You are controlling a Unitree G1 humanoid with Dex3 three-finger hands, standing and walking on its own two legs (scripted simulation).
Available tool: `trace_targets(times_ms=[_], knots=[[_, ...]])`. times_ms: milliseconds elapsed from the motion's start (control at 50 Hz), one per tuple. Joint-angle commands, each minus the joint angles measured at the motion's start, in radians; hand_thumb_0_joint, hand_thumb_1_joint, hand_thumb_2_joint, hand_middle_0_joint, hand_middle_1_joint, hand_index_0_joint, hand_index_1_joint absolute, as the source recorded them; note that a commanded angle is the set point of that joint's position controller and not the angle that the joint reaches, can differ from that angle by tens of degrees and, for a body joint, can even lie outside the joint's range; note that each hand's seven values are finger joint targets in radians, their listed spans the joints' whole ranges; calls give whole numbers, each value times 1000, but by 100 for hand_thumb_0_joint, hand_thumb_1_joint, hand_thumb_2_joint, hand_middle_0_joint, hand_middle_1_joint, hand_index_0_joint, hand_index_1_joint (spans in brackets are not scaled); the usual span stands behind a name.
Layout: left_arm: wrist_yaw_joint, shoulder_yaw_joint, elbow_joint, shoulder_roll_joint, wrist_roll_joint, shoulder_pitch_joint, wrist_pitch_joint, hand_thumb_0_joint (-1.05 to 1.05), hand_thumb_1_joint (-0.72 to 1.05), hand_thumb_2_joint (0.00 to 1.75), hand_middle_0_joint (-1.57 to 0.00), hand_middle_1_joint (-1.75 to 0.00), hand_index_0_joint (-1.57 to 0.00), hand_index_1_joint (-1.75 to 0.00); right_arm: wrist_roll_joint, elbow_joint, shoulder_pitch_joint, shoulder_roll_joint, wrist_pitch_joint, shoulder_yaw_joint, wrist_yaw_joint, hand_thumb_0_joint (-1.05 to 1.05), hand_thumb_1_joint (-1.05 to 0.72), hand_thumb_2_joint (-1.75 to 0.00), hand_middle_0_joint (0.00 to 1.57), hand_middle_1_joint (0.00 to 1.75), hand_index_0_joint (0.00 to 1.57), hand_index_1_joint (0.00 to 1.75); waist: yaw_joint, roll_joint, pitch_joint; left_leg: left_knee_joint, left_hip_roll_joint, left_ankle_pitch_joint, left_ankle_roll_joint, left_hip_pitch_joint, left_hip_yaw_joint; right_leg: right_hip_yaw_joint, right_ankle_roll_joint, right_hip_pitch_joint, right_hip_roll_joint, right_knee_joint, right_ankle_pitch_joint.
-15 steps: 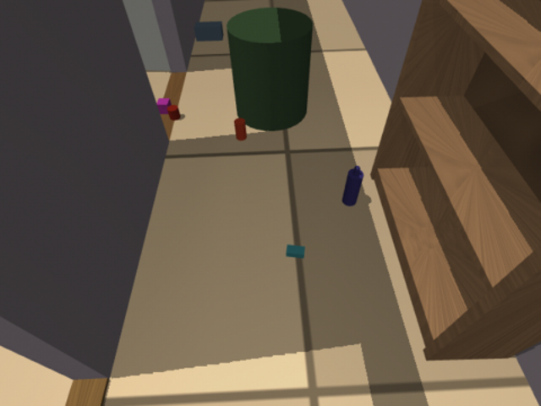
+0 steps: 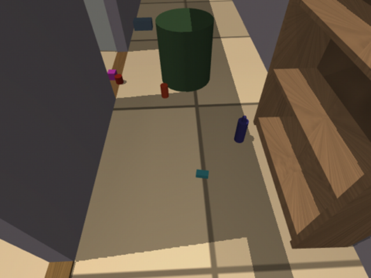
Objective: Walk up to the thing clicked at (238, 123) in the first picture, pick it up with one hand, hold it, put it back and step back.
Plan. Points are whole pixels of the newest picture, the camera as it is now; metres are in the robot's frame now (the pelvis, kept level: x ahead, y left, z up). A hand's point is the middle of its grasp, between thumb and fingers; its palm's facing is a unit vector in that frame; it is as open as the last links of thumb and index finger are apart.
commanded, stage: stand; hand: left
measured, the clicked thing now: (164, 90) +1.65 +0.23 -0.72
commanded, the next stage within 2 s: walk up in 0.82 s
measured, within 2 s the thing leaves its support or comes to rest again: neither
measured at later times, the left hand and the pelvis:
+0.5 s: hand out of the picture +0.07 +0.25 -0.16, palm faces -0.01 -0.94 -0.33, open 7.4 cm; pelvis +0.00 +0.00 +0.00, yaw +0 degrees
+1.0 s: hand out of the picture +0.09 +0.27 -0.15, palm faces -0.04 -0.93 -0.37, open 7.4 cm; pelvis +0.02 -0.01 -0.01, yaw -2 degrees
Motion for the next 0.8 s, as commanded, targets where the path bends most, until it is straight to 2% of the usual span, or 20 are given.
trace_targets(times_ms=[0, 80, 200, 380, 480, 660, 740, 780], knots=[[10, 41, -59, 210, 4, -27, -19, 0, 90, 90, -20, -30, -20, -30, -1, -58, -41, -211, -21, -42, -16, 0, -90, -90, 20, 30, 20, 30, 0, 12, -86, -50, 110, 147, 42, 33, -80, 101, -21, 4, -133, -64, 151], [9, 43, -58, 209, 3, -35, -16, 0, 90, 90, -20, -30, -20, -30, -3, -54, -31, -202, -22, -37, -15, 0, -90, -90, 20, 30, 20, 30, -2, 12, -65, -70, 107, 107, 41, 4, -82, 101, -22, 2, -131, -64, 119], [9, 44, -57, 213, 5, -22, -18, 0, 90, 90, -20, -30, -20, -30, -2, -58, -33, -207, -26, -41, -15, 0, -90, -90, 20, 30, 20, 30, 1, -3, -87, -64, 112, 152, 43, 34, -87, 96, -20, 10, -132, -61, 137], [10, 43, -55, 218, 5, -15, -16, 0, 90, 90, -20, -30, -20, -30, -3, -52, -12, -202, -21, -37, -15, 0, -90, -90, 20, 30, 20, 30, -5, -1, -65, -73, 106, 114, 43, 8, -86, 101, -20, 2, -135, -70, 119], [10, 42, -59, 219, 4, -10, -15, 0, 90, 90, -20, -30, -20, -30, -1, -55, -22, -207, -21, -39, -15, 0, -90, -90, 20, 30, 20, 30, 0, -3, -78, -67, 109, 145, 41, 27, -89, 96, -23, 3, -133, -65, 123], [10, 40, -60, 219, 4, -5, -17, 0, 90, 90, -20, -30, -20, -30, -1, -54, -17, -207, -21, -34, -15, 0, -90, -90, 20, 30, 20, 30, -2, 2, -66, -65, 108, 148, 42, 25, -86, 102, -20, -1, -137, -71, 144], [9, 43, -56, 219, 4, -4, -13, 0, 90, 90, -20, -30, -20, -30, -1, -53, -14, -212, -19, -36, -16, 0, -90, -90, 20, 30, 20, 30, -1, 4, -63, -77, 105, 111, 40, 14, -89, 99, -22, 2, -134, -70, 105], [7, 41, -57, 215, 6, 3, -13, 0, 90, 90, -20, -30, -20, -30, -1, -54, -19, -212, -22, -35, -15, 0, -90, -90, 20, 30, 20, 30, 1, 16, -63, -74, 105, 124, 41, 16, -89, 100, -22, 0, -135, -72, 125]])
